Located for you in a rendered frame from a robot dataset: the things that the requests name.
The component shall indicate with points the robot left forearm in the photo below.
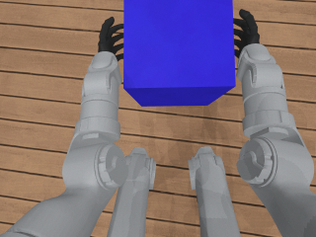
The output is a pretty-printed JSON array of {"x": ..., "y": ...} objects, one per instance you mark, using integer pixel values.
[{"x": 99, "y": 113}]

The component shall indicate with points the left robot upper arm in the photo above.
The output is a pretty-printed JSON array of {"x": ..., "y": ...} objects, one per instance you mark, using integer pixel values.
[{"x": 91, "y": 175}]

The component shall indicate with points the carton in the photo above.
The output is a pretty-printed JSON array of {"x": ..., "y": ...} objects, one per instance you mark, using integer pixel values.
[{"x": 178, "y": 52}]

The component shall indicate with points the robot right forearm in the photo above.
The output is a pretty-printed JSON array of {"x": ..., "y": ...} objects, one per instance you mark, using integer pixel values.
[{"x": 264, "y": 97}]

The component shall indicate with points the robot left thigh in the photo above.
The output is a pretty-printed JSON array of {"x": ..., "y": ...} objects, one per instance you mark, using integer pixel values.
[{"x": 129, "y": 214}]

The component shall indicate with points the robot left shin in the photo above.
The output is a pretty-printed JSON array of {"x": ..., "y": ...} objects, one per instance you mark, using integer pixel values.
[{"x": 138, "y": 150}]

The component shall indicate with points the left robot hand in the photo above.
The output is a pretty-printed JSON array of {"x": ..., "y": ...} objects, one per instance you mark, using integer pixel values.
[{"x": 106, "y": 41}]

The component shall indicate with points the right robot hand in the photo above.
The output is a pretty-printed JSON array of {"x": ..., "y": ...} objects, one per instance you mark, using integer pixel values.
[{"x": 249, "y": 35}]

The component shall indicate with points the right robot upper arm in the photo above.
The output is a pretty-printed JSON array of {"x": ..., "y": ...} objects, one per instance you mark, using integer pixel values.
[{"x": 280, "y": 173}]

